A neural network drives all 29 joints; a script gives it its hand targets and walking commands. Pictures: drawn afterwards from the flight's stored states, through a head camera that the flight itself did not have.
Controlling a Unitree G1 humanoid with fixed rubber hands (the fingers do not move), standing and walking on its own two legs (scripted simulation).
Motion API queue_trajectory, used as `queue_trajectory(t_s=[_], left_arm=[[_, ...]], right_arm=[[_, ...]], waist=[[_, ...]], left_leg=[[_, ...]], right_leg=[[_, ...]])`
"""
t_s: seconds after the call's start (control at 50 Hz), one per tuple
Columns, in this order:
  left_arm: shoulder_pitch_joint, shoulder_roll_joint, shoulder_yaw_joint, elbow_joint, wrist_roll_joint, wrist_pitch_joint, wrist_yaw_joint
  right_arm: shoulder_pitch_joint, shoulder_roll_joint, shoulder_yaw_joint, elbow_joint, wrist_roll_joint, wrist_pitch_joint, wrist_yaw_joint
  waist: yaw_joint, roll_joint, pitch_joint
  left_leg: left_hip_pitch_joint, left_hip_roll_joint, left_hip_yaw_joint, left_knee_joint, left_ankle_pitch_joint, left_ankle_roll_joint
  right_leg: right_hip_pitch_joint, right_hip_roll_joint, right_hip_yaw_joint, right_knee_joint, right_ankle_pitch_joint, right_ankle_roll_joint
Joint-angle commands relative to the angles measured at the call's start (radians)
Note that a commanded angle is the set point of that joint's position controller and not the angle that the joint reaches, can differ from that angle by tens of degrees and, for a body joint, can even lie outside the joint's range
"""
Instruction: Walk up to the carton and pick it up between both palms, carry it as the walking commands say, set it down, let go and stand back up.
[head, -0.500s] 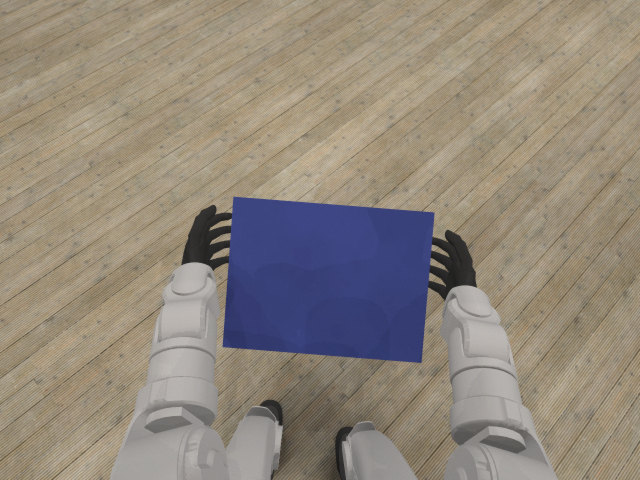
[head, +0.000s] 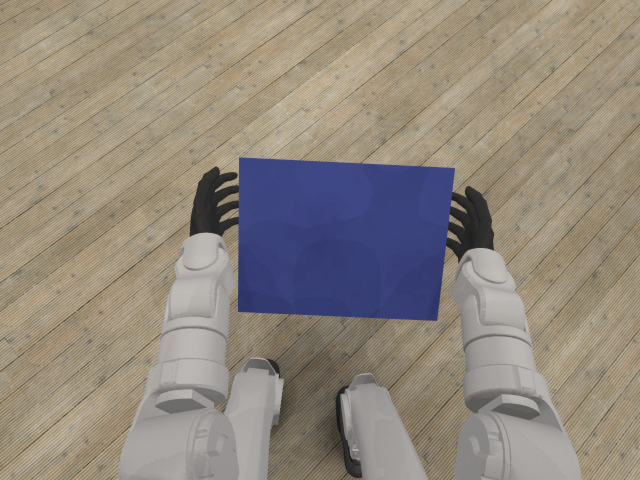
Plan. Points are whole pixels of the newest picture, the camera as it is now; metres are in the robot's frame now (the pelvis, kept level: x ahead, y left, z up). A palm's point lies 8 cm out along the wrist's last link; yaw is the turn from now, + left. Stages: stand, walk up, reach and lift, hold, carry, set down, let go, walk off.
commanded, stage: set down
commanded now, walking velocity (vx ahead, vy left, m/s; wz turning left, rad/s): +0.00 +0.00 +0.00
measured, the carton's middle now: (337, 228) +0.44 -0.02 -0.17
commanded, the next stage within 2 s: none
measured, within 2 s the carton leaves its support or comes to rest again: neither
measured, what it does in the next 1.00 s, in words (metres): lowers itself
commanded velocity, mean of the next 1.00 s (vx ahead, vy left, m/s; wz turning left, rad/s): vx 0.00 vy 0.00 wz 0.00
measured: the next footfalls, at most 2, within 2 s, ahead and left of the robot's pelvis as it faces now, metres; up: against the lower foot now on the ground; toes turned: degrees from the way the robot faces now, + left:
none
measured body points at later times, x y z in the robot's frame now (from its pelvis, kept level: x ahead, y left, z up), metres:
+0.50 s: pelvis -0.02 -0.01 -0.07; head +0.23 +0.00 +0.30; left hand +0.45 +0.15 -0.17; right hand +0.43 -0.19 -0.18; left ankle +0.09 +0.11 -0.61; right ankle +0.03 -0.13 -0.61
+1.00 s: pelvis -0.04 +0.00 -0.15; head +0.25 +0.01 +0.19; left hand +0.48 +0.15 -0.25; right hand +0.45 -0.20 -0.26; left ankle +0.08 +0.11 -0.61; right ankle +0.03 -0.13 -0.61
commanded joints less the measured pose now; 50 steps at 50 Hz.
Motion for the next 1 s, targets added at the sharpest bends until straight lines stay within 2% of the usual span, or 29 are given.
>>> queue_trajectory(t_s=[0.0,0.02,0.04,0.06,0.1,0.14,0.18,0.2,0.28,0.32,0.34,0.36,0.38,0.4,0.42,0.46,0.48,0.5,0.52,0.54,0.56,0.58,0.64,0.68,0.7,0.76,0.82,0.96,0.98], left_arm=[[-0.572,-0.839,-0.625,0.109,-0.089,0.037,-0.281],[-0.602,-0.853,-0.615,0.119,-0.095,0.045,-0.281],[-0.649,-0.834,-0.593,0.149,-0.085,0.053,-0.290],[-0.653,-0.847,-0.587,0.156,-0.093,0.062,-0.297],[-0.727,-0.840,-0.558,0.184,-0.092,0.072,-0.313],[-0.770,-0.831,-0.544,0.207,-0.101,0.077,-0.331],[-0.772,-0.794,-0.488,0.258,-0.079,0.076,-0.339],[-0.785,-0.780,-0.475,0.265,-0.074,0.073,-0.345],[-0.721,-0.807,-0.406,0.321,-0.052,0.066,-0.350],[-0.709,-0.834,-0.413,0.303,-0.069,0.053,-0.337],[-0.700,-0.826,-0.407,0.308,-0.068,0.045,-0.325],[-0.684,-0.821,-0.422,0.294,-0.082,0.039,-0.317],[-0.720,-0.815,-0.439,0.254,-0.103,0.029,-0.309],[-0.721,-0.814,-0.470,0.244,-0.131,0.023,-0.305],[-0.728,-0.795,-0.473,0.249,-0.140,0.019,-0.301],[-0.769,-0.775,-0.506,0.207,-0.175,0.013,-0.296],[-0.788,-0.758,-0.516,0.208,-0.176,0.013,-0.295],[-0.779,-0.769,-0.524,0.210,-0.183,0.016,-0.289],[-0.805,-0.732,-0.517,0.214,-0.171,0.018,-0.286],[-0.813,-0.746,-0.527,0.221,-0.179,0.024,-0.283],[-0.821,-0.713,-0.504,0.250,-0.154,0.032,-0.280],[-0.840,-0.728,-0.509,0.234,-0.163,0.035,-0.277],[-0.894,-0.717,-0.494,0.234,-0.146,0.043,-0.269],[-0.931,-0.731,-0.506,0.228,-0.155,0.044,-0.263],[-0.936,-0.734,-0.491,0.236,-0.157,0.048,-0.256],[-0.955,-0.740,-0.475,0.273,-0.148,0.055,-0.253],[-0.994,-0.752,-0.469,0.260,-0.167,0.053,-0.254],[-1.012,-0.736,-0.435,0.309,-0.151,0.066,-0.243],[-1.022,-0.718,-0.422,0.325,-0.149,0.066,-0.244]], right_arm=[[-0.696,0.808,0.491,-0.043,0.092,-0.009,0.386],[-0.738,0.810,0.488,-0.030,0.087,-0.002,0.386],[-0.773,0.790,0.446,-0.004,0.063,0.005,0.385],[-0.776,0.821,0.456,0.003,0.067,0.013,0.383],[-0.835,0.834,0.433,0.019,0.063,0.026,0.380],[-0.891,0.877,0.447,-0.016,0.087,0.033,0.367],[-0.928,0.892,0.443,0.000,0.091,0.042,0.356],[-0.932,0.898,0.442,0.003,0.099,0.045,0.356],[-0.948,0.922,0.460,-0.013,0.121,0.037,0.355],[-0.909,0.900,0.459,0.009,0.124,0.020,0.355],[-0.938,0.881,0.453,0.013,0.129,0.009,0.355],[-0.928,0.858,0.468,0.006,0.126,-0.001,0.351],[-0.925,0.851,0.470,-0.010,0.139,-0.014,0.343],[-0.941,0.828,0.481,-0.045,0.147,-0.026,0.330],[-0.943,0.817,0.482,-0.023,0.148,-0.029,0.316],[-0.940,0.806,0.504,-0.044,0.151,-0.037,0.291],[-0.945,0.796,0.488,-0.036,0.150,-0.037,0.283],[-0.943,0.794,0.498,-0.040,0.153,-0.037,0.278],[-0.961,0.789,0.490,-0.018,0.151,-0.032,0.276],[-0.952,0.781,0.489,-0.028,0.151,-0.032,0.272],[-0.974,0.776,0.478,-0.005,0.152,-0.025,0.275],[-0.990,0.772,0.478,-0.018,0.158,-0.022,0.280],[-1.019,0.776,0.441,0.036,0.147,-0.008,0.292],[-1.060,0.775,0.443,0.017,0.156,-0.008,0.298],[-1.097,0.764,0.443,0.017,0.165,-0.010,0.300],[-1.167,0.737,0.429,-0.014,0.165,-0.014,0.298],[-1.185,0.733,0.429,-0.003,0.159,-0.006,0.298],[-1.226,0.682,0.404,0.002,0.145,-0.008,0.301],[-1.236,0.679,0.399,-0.005,0.146,-0.006,0.299]], waist=[[-0.042,0.075,-0.786],[-0.039,0.052,-0.779],[-0.071,0.062,-0.718],[-0.054,0.047,-0.753],[-0.065,0.016,-0.733],[-0.052,0.012,-0.793],[-0.018,-0.017,-0.786],[-0.019,-0.014,-0.798],[0.042,-0.029,-0.880],[0.021,-0.018,-0.907],[0.037,0.000,-0.903],[0.010,-0.012,-0.917],[0.012,0.000,-0.962],[-0.029,-0.004,-0.979],[-0.014,0.006,-0.963],[-0.050,-0.020,-1.015],[-0.052,0.011,-0.989],[-0.057,0.004,-0.993],[-0.022,0.033,-0.970],[-0.060,0.030,-0.981],[-0.017,0.063,-0.920],[-0.029,0.066,-0.941],[-0.010,0.084,-0.894],[-0.030,0.083,-0.925],[-0.006,0.081,-0.925],[-0.022,0.101,-0.953],[-0.041,0.059,-0.980],[-0.035,0.067,-0.992],[-0.052,0.062,-0.987]], left_leg=[[0.795,-0.025,0.037,0.014,0.171,-0.020],[0.764,-0.027,0.035,0.020,0.116,-0.021],[0.712,-0.029,0.039,0.024,0.057,-0.017],[0.709,-0.035,0.053,0.041,0.034,-0.019],[0.625,-0.041,0.068,0.063,-0.026,-0.011],[0.587,-0.056,0.099,0.098,-0.025,0.002],[0.534,-0.057,0.096,0.120,-0.003,0.019],[0.510,-0.062,0.107,0.131,0.004,0.025],[0.475,-0.068,0.106,0.174,0.137,0.032],[0.490,-0.063,0.091,0.212,0.238,0.020],[0.502,-0.058,0.084,0.225,0.265,0.017],[0.505,-0.053,0.075,0.239,0.306,0.009],[0.511,-0.054,0.075,0.255,0.319,0.003],[0.517,-0.053,0.070,0.270,0.345,0.002],[0.482,-0.053,0.068,0.280,0.352,-0.001],[0.464,-0.057,0.067,0.303,0.334,-0.004],[0.458,-0.055,0.068,0.305,0.317,-0.001],[0.448,-0.060,0.074,0.314,0.299,-0.005],[0.440,-0.060,0.081,0.324,0.276,0.000],[0.441,-0.061,0.079,0.333,0.255,-0.003],[0.425,-0.061,0.085,0.333,0.211,0.002],[0.438,-0.062,0.094,0.336,0.188,0.002],[0.412,-0.066,0.104,0.351,0.118,0.001],[0.429,-0.065,0.106,0.371,0.109,-0.001],[0.426,-0.065,0.106,0.378,0.116,-0.004],[0.428,-0.066,0.106,0.410,0.132,0.006],[0.413,-0.067,0.097,0.436,0.151,0.004],[0.406,-0.064,0.087,0.489,0.181,0.002],[0.400,-0.065,0.092,0.498,0.164,0.003]], right_leg=[[0.054,0.036,-0.064,-0.057,0.146,-0.011],[0.048,0.038,-0.072,-0.046,0.106,-0.015],[0.005,0.036,-0.077,-0.038,0.070,-0.015],[0.051,0.034,-0.072,-0.043,0.052,-0.023],[0.077,0.035,-0.071,-0.036,0.018,-0.020],[0.151,0.034,-0.061,-0.023,0.039,-0.010],[0.150,0.029,-0.055,0.004,0.065,0.006],[0.160,0.029,-0.054,0.013,0.075,0.012],[0.168,0.036,-0.054,0.069,0.208,0.031],[0.087,0.043,-0.067,0.111,0.284,0.028],[0.021,0.043,-0.069,0.126,0.275,0.026],[-0.005,0.048,-0.075,0.133,0.297,0.026],[-0.003,0.052,-0.081,0.150,0.302,0.023],[-0.003,0.051,-0.081,0.152,0.336,0.027],[-0.016,0.051,-0.081,0.167,0.338,0.024],[0.026,0.059,-0.088,0.194,0.349,0.028],[-0.015,0.059,-0.088,0.211,0.331,0.027],[0.003,0.056,-0.087,0.206,0.316,0.022],[-0.041,0.055,-0.086,0.227,0.273,0.023],[-0.027,0.056,-0.092,0.226,0.268,0.021],[-0.093,0.057,-0.089,0.234,0.205,0.018],[-0.073,0.058,-0.090,0.235,0.188,0.015],[-0.140,0.061,-0.100,0.264,0.114,0.007],[-0.158,0.061,-0.105,0.275,0.100,0.005],[-0.178,0.063,-0.115,0.292,0.097,0.002],[-0.223,0.065,-0.115,0.319,0.096,0.003],[-0.232,0.065,-0.134,0.356,0.110,0.008],[-0.336,0.066,-0.149,0.415,0.111,0.003],[-0.343,0.065,-0.151,0.413,0.102,0.006]])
